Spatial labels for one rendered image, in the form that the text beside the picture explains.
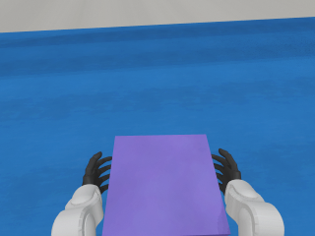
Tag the carton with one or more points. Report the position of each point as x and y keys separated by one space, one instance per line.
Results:
x=163 y=185

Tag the right robot forearm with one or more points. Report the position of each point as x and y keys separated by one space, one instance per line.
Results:
x=252 y=214

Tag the right robot hand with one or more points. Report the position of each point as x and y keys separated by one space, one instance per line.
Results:
x=229 y=169

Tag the left robot forearm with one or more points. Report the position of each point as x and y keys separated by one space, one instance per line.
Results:
x=81 y=215

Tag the left robot hand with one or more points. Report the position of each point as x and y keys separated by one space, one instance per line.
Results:
x=92 y=172

